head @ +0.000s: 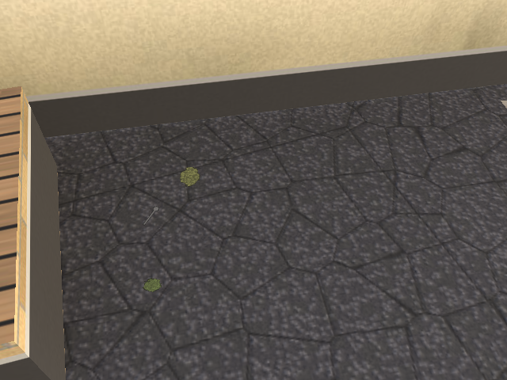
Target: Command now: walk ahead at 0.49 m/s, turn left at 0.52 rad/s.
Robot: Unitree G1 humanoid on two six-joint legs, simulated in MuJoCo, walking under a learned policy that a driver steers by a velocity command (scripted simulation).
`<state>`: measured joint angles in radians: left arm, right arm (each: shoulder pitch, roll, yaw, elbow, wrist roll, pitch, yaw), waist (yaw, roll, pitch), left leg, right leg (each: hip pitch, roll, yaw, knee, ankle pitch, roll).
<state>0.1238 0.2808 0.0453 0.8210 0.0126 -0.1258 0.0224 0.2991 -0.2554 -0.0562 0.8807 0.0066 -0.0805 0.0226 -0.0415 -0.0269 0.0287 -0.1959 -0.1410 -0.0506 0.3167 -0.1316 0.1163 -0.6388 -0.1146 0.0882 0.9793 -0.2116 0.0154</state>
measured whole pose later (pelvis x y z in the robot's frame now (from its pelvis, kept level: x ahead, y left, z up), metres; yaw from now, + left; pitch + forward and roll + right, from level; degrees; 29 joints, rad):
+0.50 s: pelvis +0.22 -0.05 +0.00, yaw +10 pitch +2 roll -1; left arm 0.17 0.23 0.03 0.84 0.02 -0.06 -0.02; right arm 0.20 -0.27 -0.04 0.77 0.00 0.00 -0.03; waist 0.02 0.03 0.05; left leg -0.45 0.03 -0.06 0.78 -0.35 -0.06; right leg -0.32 0.03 -0.02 0.41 -0.12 -0.04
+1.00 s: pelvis +0.27 -0.02 -0.01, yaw +10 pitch -1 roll -1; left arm 0.19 0.24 0.03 0.95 0.01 -0.01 0.02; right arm 0.21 -0.22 -0.02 0.84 -0.01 -0.02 -0.02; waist 0.01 0.01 0.03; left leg -0.24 0.00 -0.03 0.58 -0.32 0.00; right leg -0.24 0.00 -0.01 0.55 -0.30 0.01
